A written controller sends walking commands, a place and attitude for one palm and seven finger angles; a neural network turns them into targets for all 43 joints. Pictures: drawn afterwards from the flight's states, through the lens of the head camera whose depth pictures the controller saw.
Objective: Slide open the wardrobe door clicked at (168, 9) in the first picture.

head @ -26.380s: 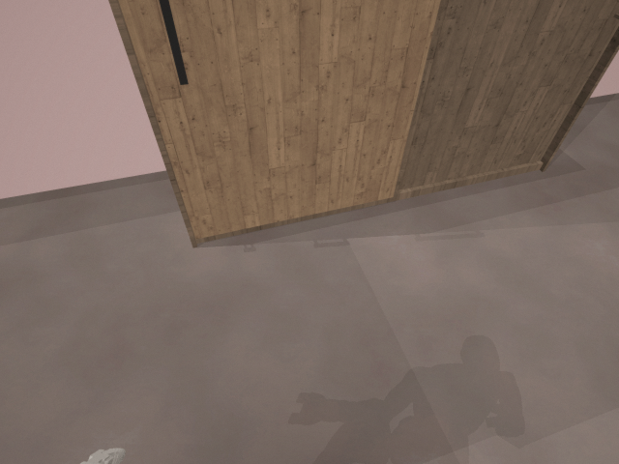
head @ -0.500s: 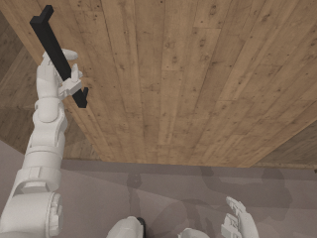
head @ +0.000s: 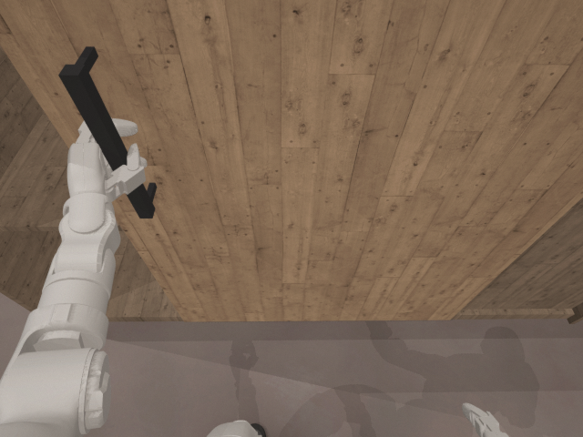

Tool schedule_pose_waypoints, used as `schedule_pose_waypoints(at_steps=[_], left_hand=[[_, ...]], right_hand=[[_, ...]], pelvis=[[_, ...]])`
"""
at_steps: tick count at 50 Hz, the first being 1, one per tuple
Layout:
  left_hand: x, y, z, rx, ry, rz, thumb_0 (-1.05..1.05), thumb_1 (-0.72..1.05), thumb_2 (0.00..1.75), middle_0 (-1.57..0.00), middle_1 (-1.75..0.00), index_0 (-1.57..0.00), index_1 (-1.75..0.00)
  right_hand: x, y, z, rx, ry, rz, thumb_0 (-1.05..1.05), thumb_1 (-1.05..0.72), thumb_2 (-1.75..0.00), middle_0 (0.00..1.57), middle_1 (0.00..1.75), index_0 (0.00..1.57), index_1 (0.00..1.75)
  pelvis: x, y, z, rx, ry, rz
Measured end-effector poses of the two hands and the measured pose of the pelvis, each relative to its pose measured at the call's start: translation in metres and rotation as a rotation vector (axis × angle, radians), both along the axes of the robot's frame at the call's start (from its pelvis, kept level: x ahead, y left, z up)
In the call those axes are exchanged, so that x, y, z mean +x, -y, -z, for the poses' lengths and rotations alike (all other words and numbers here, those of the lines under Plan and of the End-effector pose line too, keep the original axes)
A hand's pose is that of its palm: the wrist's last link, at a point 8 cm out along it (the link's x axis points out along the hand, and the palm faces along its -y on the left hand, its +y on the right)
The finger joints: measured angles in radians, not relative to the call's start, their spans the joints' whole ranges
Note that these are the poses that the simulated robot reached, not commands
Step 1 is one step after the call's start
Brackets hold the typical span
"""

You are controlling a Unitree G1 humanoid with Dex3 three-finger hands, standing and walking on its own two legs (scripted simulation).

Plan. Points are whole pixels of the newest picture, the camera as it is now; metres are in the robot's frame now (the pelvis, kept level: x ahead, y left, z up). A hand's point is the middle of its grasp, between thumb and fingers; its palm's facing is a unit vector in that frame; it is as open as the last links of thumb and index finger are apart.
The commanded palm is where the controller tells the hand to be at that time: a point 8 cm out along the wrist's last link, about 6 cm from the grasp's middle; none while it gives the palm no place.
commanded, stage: stop walking and hold the door there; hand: left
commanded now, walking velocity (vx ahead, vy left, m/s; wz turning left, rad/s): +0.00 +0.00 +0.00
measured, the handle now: (122, 146) +0.47 +0.29 +0.11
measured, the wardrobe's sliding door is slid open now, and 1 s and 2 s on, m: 0.44 0.43 0.43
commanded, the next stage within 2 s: loosen the grip on the handle in 0.10 s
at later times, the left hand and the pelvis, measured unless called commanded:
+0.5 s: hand (123, 169) +0.42 +0.26 +0.12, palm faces +0.34 -0.92 -0.19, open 10.4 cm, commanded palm +0.39 +0.29 +0.11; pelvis -0.02 +0.00 -0.01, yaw +2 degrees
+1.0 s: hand (111, 167) +0.42 +0.29 +0.11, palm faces +0.36 -0.91 -0.19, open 14.3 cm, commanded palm +0.38 +0.33 +0.12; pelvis +0.01 +0.02 -0.01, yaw -1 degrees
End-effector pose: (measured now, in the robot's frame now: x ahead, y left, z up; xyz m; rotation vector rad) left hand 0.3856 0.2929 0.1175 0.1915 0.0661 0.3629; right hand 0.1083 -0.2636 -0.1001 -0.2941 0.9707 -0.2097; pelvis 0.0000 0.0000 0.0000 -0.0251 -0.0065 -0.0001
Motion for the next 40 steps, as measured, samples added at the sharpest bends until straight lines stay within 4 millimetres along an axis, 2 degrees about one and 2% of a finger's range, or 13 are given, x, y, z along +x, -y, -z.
schedule_pose_waypoints(at_steps=[10, 14, 17, 22, 27, 30, 35, 40], left_hand=[[0.0, -0.001, -0.001, 0.002, -0.01, -0.001, -0.09, 0.74, 0.79, -0.45, -1.4, -0.31, -1.4], [0.004, -0.014, -0.006, -0.017, -0.066, 0.006, -0.09, 0.6, 0.76, -0.45, -1.4, -0.35, -1.4], [0.0, -0.019, -0.012, -0.06, -0.03, -0.008, -0.07, 0.5, 0.73, -0.45, -1.4, -0.38, -1.4], [-0.009, -0.013, -0.013, 0.001, -0.004, -0.003, -0.03, 0.23, 0.59, -0.34, -1.33, -0.41, -1.39], [-0.006, -0.011, -0.006, -0.006, -0.031, 0.022, -0.01, -0.15, 0.4, -0.34, -1.32, -0.38, -1.36], [-0.001, -0.007, 0.002, 0.015, -0.064, 0.032, -0.01, -0.31, 0.32, -0.35, -1.31, -0.37, -1.33], [0.002, -0.011, -0.001, 0.005, 0.007, 0.001, -0.01, -0.46, 0.24, -0.33, -1.27, -0.34, -1.27], [0.003, -0.019, -0.005, 0.004, 0.011, -0.005, -0.01, -0.52, 0.21, -0.29, -1.21, -0.3, -1.21]], right_hand=[[0.01, -0.007, 0.002, 0.033, 0.014, 0.023, 0.01, -0.9, -0.9, 0.2, 0.3, 0.2, 0.3], [0.013, -0.005, -0.001, 0.046, 0.062, 0.0, 0.01, -0.9, -0.9, 0.2, 0.3, 0.2, 0.3], [0.009, 0.0, -0.004, 0.045, 0.09, -0.015, 0.01, -0.9, -0.9, 0.2, 0.3, 0.2, 0.3], [-0.009, 0.008, -0.007, 0.027, 0.082, -0.008, 0.01, -0.9, -0.9, 0.2, 0.3, 0.2, 0.3], [-0.038, 0.009, -0.003, 0.004, 0.017, 0.024, 0.01, -0.9, -0.9, 0.2, 0.3, 0.2, 0.3], [-0.055, 0.006, 0.002, 0.002, -0.014, 0.042, 0.01, -0.9, -0.9, 0.2, 0.3, 0.2, 0.3], [-0.074, -0.005, 0.008, 0.022, -0.036, 0.095, 0.01, -0.9, -0.9, 0.2, 0.3, 0.2, 0.3], [-0.075, -0.018, 0.012, 0.046, -0.05, 0.108, 0.01, -0.9, -0.9, 0.2, 0.3, 0.2, 0.3]], pelvis=[[0.011, 0.001, 0.0, 0.009, 0.0, 0.008], [0.006, 0.001, 0.002, 0.023, -0.042, -0.007], [0.0, 0.003, 0.004, 0.031, -0.067, -0.008], [-0.011, 0.002, 0.008, 0.015, -0.072, -0.019], [-0.02, 0.0, 0.011, 0.004, -0.078, -0.029], [-0.024, -0.004, 0.012, 0.0, -0.09, -0.019], [-0.018, -0.01, 0.012, 0.003, -0.099, 0.017], [-0.007, -0.015, 0.01, 0.001, -0.091, 0.025]])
